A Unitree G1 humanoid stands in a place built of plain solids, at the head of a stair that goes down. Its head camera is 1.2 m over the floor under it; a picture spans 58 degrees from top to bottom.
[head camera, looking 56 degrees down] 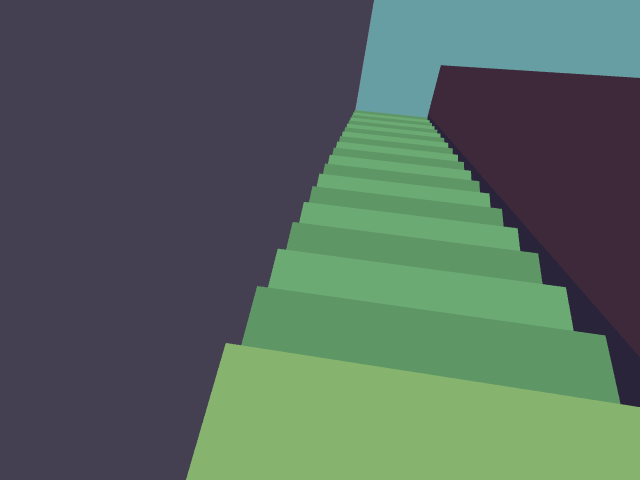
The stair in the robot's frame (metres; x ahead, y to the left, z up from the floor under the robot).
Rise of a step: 0.19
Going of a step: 0.29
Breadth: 1.21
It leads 9 degrees to the right of straight ahead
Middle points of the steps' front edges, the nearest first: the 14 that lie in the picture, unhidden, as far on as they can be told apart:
0.36 -0.32 0.00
0.64 -0.37 -0.19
0.93 -0.41 -0.37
1.21 -0.46 -0.56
1.49 -0.50 -0.75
1.77 -0.55 -0.94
2.06 -0.59 -1.13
2.34 -0.64 -1.31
2.62 -0.68 -1.50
2.91 -0.72 -1.69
3.19 -0.77 -1.88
3.47 -0.81 -2.06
3.75 -0.86 -2.25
4.04 -0.90 -2.44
